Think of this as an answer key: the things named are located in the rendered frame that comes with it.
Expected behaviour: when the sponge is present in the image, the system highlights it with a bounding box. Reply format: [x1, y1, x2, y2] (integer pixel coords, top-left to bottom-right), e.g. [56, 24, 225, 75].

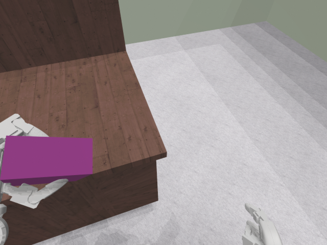
[0, 136, 92, 186]

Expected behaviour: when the table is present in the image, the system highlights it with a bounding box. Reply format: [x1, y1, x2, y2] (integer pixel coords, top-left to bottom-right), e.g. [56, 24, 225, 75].
[0, 0, 167, 245]

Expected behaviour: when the right robot hand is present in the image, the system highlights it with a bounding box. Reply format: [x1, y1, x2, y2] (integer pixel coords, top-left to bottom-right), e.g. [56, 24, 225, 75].
[242, 203, 283, 245]

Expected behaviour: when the left robot hand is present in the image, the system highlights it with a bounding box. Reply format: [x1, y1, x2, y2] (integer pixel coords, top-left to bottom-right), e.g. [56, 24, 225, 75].
[0, 114, 68, 209]

